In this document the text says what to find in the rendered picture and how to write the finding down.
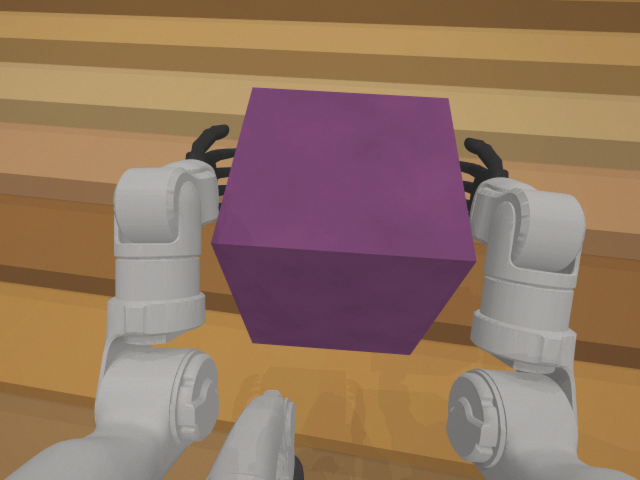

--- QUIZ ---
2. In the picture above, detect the robot left shin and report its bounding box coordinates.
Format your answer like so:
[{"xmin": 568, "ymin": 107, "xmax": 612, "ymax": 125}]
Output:
[{"xmin": 264, "ymin": 390, "xmax": 295, "ymax": 480}]

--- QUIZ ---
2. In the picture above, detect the right robot forearm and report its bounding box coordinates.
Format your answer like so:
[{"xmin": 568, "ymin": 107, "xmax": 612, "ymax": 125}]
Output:
[{"xmin": 469, "ymin": 177, "xmax": 586, "ymax": 445}]

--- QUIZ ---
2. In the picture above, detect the left robot forearm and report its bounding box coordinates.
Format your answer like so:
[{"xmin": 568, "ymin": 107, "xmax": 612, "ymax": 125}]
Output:
[{"xmin": 95, "ymin": 159, "xmax": 219, "ymax": 422}]

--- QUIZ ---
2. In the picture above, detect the robot left thigh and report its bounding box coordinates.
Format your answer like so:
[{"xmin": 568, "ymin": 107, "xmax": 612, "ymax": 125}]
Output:
[{"xmin": 206, "ymin": 395, "xmax": 296, "ymax": 480}]

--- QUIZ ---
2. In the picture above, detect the robot right hand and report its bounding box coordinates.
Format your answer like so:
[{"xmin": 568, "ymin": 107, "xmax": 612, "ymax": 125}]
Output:
[{"xmin": 459, "ymin": 138, "xmax": 509, "ymax": 216}]

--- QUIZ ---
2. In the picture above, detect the robot right upper arm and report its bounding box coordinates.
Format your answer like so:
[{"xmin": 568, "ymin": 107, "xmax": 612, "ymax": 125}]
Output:
[{"xmin": 446, "ymin": 369, "xmax": 637, "ymax": 480}]

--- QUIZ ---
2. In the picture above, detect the robot left upper arm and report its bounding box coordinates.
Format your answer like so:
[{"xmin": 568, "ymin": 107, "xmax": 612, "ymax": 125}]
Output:
[{"xmin": 4, "ymin": 347, "xmax": 219, "ymax": 480}]

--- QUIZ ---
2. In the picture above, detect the robot left hand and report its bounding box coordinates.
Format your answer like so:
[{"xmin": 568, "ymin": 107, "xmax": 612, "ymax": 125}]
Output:
[{"xmin": 185, "ymin": 125, "xmax": 236, "ymax": 211}]

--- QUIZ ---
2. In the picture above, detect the carton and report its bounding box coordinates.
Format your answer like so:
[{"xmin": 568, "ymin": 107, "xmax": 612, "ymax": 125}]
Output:
[{"xmin": 211, "ymin": 87, "xmax": 477, "ymax": 355}]

